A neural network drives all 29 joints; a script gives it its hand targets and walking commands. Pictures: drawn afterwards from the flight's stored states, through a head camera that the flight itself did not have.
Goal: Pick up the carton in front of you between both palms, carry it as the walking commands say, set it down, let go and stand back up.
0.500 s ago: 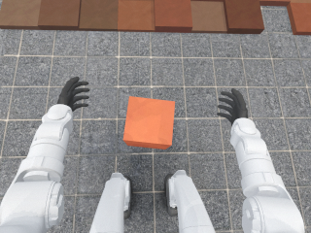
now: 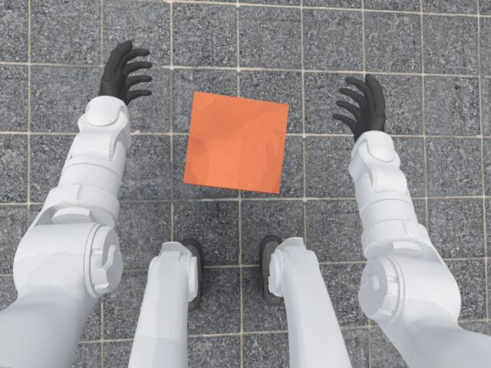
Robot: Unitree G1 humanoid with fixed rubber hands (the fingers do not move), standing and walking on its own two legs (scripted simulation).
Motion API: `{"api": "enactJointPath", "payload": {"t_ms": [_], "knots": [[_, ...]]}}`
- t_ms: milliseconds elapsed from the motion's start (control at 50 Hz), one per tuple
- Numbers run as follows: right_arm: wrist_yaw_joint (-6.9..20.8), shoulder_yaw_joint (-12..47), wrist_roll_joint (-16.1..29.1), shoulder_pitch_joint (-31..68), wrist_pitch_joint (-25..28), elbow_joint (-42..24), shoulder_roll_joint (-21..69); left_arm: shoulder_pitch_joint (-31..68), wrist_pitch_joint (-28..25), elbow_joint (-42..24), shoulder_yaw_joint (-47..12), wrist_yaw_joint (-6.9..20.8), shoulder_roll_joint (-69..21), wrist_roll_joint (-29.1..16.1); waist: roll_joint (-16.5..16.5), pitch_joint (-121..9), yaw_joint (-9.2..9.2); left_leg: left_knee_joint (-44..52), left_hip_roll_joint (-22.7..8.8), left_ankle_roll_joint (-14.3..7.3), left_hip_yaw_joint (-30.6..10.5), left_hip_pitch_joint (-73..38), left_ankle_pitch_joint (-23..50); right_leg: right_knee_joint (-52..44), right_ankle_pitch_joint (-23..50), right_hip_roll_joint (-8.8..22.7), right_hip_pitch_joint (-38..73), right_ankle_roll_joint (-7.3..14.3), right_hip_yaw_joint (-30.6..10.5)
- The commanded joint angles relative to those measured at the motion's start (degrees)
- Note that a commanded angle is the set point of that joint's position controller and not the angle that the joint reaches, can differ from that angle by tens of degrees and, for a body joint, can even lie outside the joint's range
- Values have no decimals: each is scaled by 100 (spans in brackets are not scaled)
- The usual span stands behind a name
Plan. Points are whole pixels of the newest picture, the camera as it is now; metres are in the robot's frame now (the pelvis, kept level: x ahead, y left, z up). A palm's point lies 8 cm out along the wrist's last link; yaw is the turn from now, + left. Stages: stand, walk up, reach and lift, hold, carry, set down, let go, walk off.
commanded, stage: reach and lift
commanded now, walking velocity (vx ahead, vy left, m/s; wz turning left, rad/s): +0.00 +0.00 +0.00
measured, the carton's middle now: (234, 150) +0.46 -0.01 -0.46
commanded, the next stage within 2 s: none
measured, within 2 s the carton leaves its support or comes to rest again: leaves its support in 1.46 s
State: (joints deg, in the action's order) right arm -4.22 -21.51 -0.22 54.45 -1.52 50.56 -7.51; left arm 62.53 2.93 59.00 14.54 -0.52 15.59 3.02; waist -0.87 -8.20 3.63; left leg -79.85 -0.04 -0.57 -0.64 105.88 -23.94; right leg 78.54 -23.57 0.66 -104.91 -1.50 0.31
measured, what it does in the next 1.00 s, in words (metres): lowers itself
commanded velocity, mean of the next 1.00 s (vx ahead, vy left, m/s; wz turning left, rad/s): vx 0.00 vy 0.00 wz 0.00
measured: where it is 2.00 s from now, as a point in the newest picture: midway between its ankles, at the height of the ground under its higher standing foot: (232, 284)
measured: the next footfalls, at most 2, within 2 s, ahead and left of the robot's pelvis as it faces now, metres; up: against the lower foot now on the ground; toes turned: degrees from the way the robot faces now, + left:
none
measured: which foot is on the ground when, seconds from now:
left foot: down 0.00-1.00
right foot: down 0.00-1.00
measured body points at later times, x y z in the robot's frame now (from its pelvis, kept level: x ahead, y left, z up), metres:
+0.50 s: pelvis -0.05 -0.01 -0.18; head +0.30 +0.00 +0.09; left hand +0.50 +0.17 -0.36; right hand +0.46 -0.20 -0.36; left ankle +0.07 +0.11 -0.55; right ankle +0.08 -0.13 -0.55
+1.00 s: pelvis -0.04 +0.00 -0.21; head +0.31 +0.01 +0.06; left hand +0.50 +0.16 -0.40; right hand +0.46 -0.20 -0.39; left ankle +0.07 +0.11 -0.55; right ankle +0.08 -0.13 -0.55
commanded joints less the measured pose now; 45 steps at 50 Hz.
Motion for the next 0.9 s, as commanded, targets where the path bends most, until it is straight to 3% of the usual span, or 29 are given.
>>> {"api": "enactJointPath", "payload": {"t_ms": [0,100,200,320,400,520,560,620,740,880], "knots": [[-31,147,233,619,251,-473,-681,864,-222,-631,-185,-141,512,-234,-421,-5050,39,-383,329,152,-151,-3048,2707,364,2314,-454,1444,-206,279],[-176,669,804,776,287,-821,-979,1060,-262,-1178,-682,-290,812,-797,-503,-6019,13,-1286,294,150,-124,-3102,2924,1246,2456,-456,1292,-188,320],[-341,999,1191,1266,157,-1080,-1190,1559,-156,-1436,-912,-355,1156,-1147,-488,-6263,-12,-1952,269,154,15,-2735,2082,1899,1831,-422,1248,-153,388],[-493,1081,1311,1994,-5,-484,-1239,2229,-30,-623,-1076,-387,1302,-1390,-354,-5019,-14,-2344,144,125,97,-1527,345,2341,493,-259,826,-145,331],[-523,1157,1347,2550,25,98,-1321,2718,-89,66,-1242,-407,1391,-1539,-215,-4291,23,-2642,62,101,37,-948,-166,2662,111,-152,691,-136,247],[-519,1351,1524,3176,226,748,-1494,3264,-299,631,-1498,-421,1580,-1762,-190,-3946,22,-3117,-32,98,-40,-708,-38,3163,270,-109,630,-126,147],[-528,1461,1655,3302,300,765,-1517,3401,-369,583,-1577,-438,1654,-1839,-209,-4177,-6,-3260,-50,102,-34,-849,188,3317,493,-118,768,-130,155],[-475,1842,2062,3221,357,1002,-1211,3469,-468,434,-1750,-473,1625,-1914,-307,-4533,-192,-3417,-55,80,12,-1179,630,3513,850,-167,822,-133,164],[-501,1981,2288,2931,407,674,-1094,3222,-505,-62,-1825,-526,1426,-1923,-501,-5171,-222,-3614,23,84,43,-1874,1227,3624,1187,-290,769,-150,271],[-472,1721,1878,2757,432,954,-1103,2892,-472,507,-1599,-468,1178,-1697,-271,-3776,-142,-3500,59,80,-86,-892,808,3532,866,-300,84,-170,185]]}}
